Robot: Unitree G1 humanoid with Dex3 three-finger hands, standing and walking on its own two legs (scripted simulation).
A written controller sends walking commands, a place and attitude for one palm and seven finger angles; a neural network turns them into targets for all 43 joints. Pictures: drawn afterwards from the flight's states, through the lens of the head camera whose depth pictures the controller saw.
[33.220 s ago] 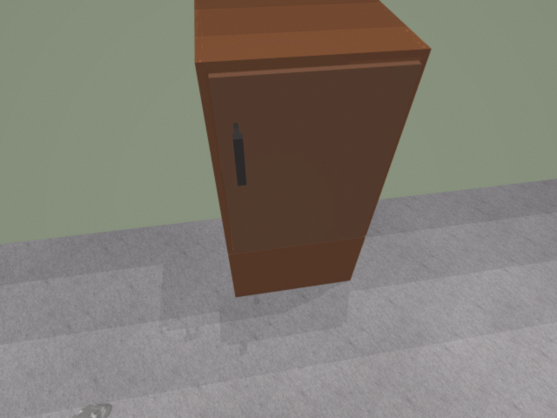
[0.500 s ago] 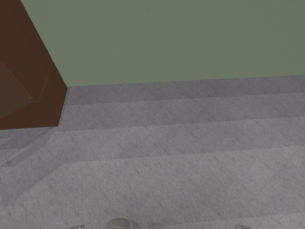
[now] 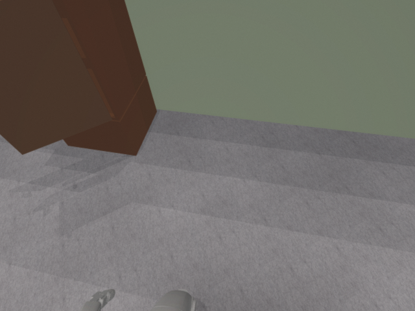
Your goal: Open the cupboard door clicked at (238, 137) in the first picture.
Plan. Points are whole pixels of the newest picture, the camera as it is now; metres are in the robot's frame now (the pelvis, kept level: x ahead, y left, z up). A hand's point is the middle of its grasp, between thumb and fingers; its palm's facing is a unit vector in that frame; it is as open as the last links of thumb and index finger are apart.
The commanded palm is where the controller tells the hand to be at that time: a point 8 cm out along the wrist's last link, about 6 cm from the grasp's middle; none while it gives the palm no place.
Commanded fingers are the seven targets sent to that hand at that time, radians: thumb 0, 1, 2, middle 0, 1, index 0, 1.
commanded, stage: turn to face it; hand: left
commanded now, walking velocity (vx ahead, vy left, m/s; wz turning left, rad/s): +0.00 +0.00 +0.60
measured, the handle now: out of the picture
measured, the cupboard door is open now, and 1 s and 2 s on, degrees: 41 41 41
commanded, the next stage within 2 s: take the last steps up to it in 0.84 s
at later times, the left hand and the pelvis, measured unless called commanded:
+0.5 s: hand out of the picture +0.02 +0.25 -0.16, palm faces +0.33 -0.91 -0.26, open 7.4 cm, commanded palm none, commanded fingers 0.00 0.90 0.90 -0.20 -0.30 -0.20 -0.30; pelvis +0.01 +0.01 +0.01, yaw +17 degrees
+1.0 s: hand out of the picture -0.05 +0.18 -0.18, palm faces +0.54 -0.81 -0.21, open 7.3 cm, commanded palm none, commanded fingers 0.00 0.90 0.90 -0.20 -0.30 -0.20 -0.30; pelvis +0.03 +0.00 +0.00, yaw +31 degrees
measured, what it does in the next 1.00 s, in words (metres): steps on the spot, turning left: left foot, then right foot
